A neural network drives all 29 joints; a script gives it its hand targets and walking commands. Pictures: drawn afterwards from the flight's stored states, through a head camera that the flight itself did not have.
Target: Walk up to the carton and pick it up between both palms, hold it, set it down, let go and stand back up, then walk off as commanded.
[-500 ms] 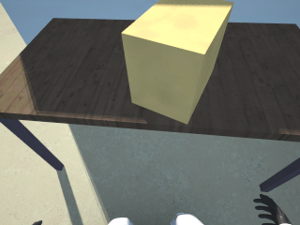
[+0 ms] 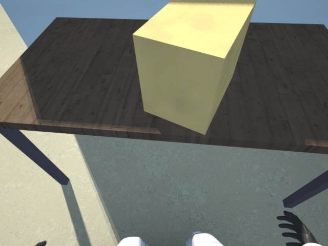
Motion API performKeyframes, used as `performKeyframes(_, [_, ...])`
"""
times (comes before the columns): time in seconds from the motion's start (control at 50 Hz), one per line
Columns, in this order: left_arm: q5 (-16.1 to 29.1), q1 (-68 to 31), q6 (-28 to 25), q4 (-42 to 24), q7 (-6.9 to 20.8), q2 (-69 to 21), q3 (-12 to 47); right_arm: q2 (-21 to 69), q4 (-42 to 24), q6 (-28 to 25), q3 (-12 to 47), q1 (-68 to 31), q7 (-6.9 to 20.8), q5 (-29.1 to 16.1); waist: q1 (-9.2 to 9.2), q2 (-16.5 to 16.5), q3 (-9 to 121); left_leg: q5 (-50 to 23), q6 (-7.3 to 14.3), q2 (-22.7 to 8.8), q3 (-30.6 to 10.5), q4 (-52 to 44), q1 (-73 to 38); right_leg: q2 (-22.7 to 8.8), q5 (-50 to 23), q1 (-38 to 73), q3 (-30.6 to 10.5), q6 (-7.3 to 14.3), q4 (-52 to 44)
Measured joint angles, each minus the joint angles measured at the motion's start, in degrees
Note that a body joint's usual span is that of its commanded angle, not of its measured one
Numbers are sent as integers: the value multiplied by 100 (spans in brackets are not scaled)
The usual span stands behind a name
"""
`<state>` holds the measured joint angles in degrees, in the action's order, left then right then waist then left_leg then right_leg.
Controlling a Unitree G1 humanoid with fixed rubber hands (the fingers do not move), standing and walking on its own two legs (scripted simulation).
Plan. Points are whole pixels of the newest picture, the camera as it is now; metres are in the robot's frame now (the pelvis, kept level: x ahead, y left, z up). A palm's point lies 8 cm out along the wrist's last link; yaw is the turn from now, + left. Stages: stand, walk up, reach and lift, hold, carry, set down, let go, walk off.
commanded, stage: walk up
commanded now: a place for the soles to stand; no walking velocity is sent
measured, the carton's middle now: (195, 60) +0.61 -0.08 +0.09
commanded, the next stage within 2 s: none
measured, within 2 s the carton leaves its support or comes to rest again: neither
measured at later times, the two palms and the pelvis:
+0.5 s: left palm out of the picture +0.07 +0.34 -0.08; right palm (308, 245) +0.13 -0.32 -0.08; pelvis +0.00 +0.00 +0.00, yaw +0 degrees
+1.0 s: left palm out of the picture +0.07 +0.33 -0.08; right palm out of the picture +0.12 -0.32 -0.08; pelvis +0.00 +0.00 +0.00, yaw -1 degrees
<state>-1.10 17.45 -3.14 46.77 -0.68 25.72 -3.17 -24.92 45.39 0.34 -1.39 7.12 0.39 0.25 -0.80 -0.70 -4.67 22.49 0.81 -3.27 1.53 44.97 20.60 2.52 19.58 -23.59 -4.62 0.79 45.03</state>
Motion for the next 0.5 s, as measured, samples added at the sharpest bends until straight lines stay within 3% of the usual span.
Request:
performKeyframes(0.1, [0,-1,0,1,1,10,0,0,1,-16,0,106,0,0,1,20,49,31,-188,-32,1,-7,-18,21,18,3,-1,0,0])
performKeyframes(0.22, [0,-1,0,1,8,10,0,0,1,-12,0,-12,0,0,1,43,29,196,3,12,2,55,5,-8,6,4,-8,-1,0])
performKeyframes(0.36, [0,-4,0,3,14,26,0,1,1,-18,0,74,0,0,0,16,46,41,-175,-37,0,16,-15,33,-32,6,-10,-1,-10])
performKeyframes(0.5, [0,-4,-3,3,6,20,0,0,1,6,0,-47,0,0,1,18,-7,456,48,30,2,110,18,-14,-26,6,-24,-15,-26])
